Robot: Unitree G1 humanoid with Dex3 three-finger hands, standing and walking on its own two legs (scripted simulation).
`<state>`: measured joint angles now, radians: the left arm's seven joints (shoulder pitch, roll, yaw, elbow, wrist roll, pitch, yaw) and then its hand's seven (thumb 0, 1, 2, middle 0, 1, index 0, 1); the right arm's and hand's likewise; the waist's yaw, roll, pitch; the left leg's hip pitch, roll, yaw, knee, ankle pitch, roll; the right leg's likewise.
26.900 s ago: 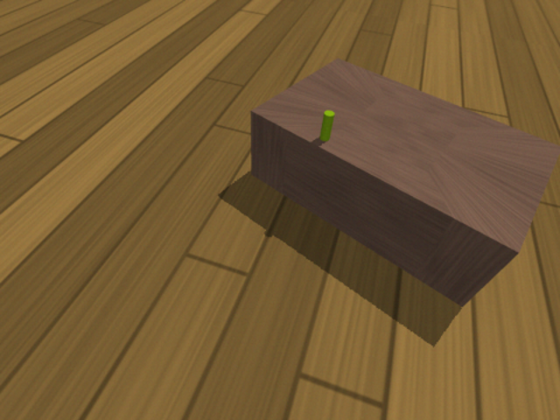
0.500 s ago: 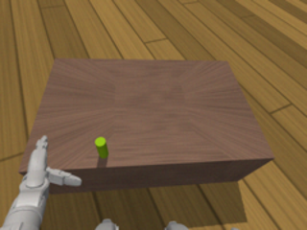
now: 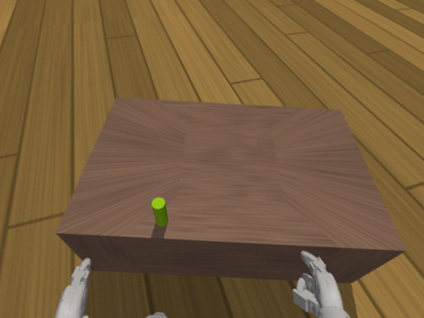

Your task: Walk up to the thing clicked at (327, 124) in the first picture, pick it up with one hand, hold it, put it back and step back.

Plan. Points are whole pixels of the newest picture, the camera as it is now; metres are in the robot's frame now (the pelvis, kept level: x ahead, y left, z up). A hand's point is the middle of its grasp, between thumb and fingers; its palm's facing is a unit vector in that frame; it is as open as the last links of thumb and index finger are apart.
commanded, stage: home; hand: left
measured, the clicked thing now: (160, 212) +0.47 +0.15 -0.28
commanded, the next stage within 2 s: stand in 1.88 s
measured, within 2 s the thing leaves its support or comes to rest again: neither
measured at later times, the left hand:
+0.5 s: hand out of the picture +0.12 +0.23 -0.11, palm faces -0.04 -0.93 -0.37, open 17.4 cm
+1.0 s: hand out of the picture +0.04 +0.26 -0.11, palm faces -0.01 -0.93 -0.36, open 17.4 cm
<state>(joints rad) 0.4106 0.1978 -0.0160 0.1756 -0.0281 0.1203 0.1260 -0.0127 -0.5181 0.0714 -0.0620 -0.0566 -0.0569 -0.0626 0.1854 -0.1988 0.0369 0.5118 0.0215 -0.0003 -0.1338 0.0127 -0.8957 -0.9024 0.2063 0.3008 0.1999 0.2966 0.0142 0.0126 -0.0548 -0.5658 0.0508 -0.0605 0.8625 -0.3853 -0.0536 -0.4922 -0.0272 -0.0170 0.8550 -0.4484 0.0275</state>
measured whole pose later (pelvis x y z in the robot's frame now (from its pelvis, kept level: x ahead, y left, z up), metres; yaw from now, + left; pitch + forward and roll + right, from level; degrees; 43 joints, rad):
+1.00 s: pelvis -0.01 +0.01 +0.04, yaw +1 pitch -5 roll -1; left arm 0.21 0.33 -0.01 1.04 0.03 0.01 0.02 -0.01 -0.53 0.06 -0.06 -0.06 -0.06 -0.06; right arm 0.18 -0.31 0.00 1.02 -0.03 0.02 0.00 0.01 -0.90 -0.90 0.21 0.30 0.20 0.30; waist 0.01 0.03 0.05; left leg -0.20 0.03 -0.05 0.49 -0.21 -0.04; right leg -0.12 -0.05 -0.02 0.47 -0.26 0.04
